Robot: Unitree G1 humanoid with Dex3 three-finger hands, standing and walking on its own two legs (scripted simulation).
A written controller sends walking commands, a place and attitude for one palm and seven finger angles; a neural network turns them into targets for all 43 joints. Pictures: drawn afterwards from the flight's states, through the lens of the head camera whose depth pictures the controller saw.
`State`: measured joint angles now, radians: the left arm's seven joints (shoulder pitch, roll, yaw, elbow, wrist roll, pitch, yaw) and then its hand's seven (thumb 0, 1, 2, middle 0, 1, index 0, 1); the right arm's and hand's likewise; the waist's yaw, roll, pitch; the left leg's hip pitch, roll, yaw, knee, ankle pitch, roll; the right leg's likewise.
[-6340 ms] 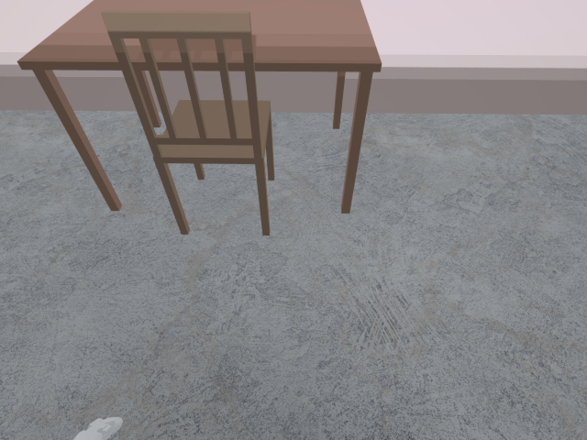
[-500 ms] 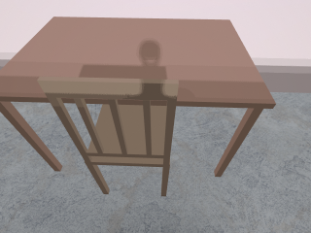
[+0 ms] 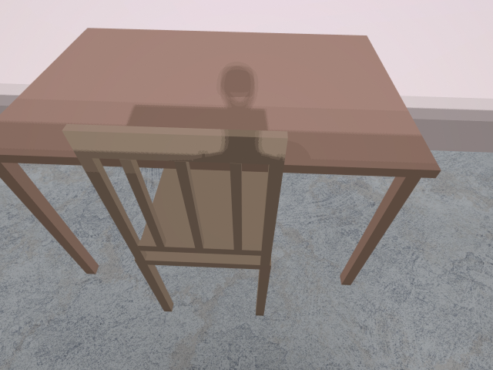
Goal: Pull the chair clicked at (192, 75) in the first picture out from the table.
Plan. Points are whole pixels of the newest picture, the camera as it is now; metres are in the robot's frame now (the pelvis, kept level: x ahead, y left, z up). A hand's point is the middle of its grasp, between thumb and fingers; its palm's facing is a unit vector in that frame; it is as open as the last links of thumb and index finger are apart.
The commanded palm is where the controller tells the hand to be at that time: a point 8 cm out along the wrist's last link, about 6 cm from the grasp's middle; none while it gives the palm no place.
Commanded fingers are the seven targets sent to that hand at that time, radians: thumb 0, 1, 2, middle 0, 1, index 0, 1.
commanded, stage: look again from close up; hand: left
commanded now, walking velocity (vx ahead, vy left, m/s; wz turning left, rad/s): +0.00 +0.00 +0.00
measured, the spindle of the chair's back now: (192, 209) +0.47 +0.16 -0.08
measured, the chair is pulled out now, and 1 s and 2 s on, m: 0.00 0.00 0.00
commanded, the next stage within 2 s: raise the hand toward the chair's back in 0.32 s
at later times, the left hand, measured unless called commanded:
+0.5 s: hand out of the picture +0.05 +0.18 -0.15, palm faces +0.18 -0.95 -0.24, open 7.3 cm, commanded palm +0.11 +0.21 -0.07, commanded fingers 0.00 0.78 0.85 -0.19 -0.28 -0.19 -0.28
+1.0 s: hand out of the picture +0.14 +0.20 -0.06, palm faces +0.21 -0.98 -0.08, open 10.6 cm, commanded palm +0.14 +0.23 -0.06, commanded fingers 0.00 0.20 0.60 -0.13 -0.19 -0.13 -0.19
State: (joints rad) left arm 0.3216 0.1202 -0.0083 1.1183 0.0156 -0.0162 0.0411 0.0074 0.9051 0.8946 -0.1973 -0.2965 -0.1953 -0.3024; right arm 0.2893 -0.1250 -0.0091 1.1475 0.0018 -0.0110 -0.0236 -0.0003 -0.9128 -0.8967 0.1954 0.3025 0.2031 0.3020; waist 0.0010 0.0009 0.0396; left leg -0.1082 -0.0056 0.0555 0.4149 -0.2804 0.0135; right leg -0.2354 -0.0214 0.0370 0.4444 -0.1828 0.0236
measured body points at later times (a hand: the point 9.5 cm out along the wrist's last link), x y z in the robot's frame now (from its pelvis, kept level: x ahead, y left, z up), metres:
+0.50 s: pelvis +0.00 -0.01 +0.00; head +0.01 -0.01 +0.45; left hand +0.04 +0.23 -0.13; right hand +0.01 -0.22 -0.16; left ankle -0.03 +0.11 -0.74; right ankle +0.04 -0.13 -0.74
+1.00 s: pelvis -0.01 -0.02 -0.10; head +0.06 +0.02 +0.34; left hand +0.12 +0.25 -0.06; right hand +0.26 -0.22 -0.14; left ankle -0.03 +0.11 -0.74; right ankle +0.04 -0.13 -0.74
